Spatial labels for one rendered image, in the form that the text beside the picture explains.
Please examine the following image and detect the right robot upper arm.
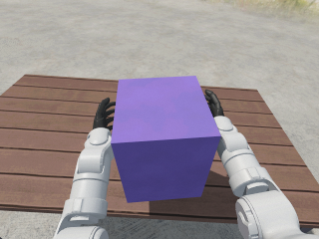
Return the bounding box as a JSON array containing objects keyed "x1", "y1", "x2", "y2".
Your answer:
[{"x1": 235, "y1": 190, "x2": 319, "y2": 239}]

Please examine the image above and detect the table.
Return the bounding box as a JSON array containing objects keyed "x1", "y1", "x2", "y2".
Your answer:
[{"x1": 0, "y1": 74, "x2": 319, "y2": 239}]

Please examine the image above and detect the right robot hand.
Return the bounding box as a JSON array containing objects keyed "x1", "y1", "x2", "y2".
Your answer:
[{"x1": 204, "y1": 89, "x2": 224, "y2": 118}]

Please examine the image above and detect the left robot upper arm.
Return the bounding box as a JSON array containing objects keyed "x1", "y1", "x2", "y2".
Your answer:
[{"x1": 55, "y1": 226, "x2": 109, "y2": 239}]

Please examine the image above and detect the right robot forearm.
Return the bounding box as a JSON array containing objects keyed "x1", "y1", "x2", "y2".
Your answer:
[{"x1": 214, "y1": 116, "x2": 300, "y2": 229}]

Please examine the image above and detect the carton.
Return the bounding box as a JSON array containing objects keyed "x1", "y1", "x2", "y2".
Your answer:
[{"x1": 111, "y1": 76, "x2": 221, "y2": 203}]

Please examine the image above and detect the left robot forearm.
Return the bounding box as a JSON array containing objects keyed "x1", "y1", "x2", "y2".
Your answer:
[{"x1": 53, "y1": 127, "x2": 115, "y2": 239}]

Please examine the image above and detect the left robot hand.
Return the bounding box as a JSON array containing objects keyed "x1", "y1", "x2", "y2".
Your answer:
[{"x1": 93, "y1": 97, "x2": 116, "y2": 130}]

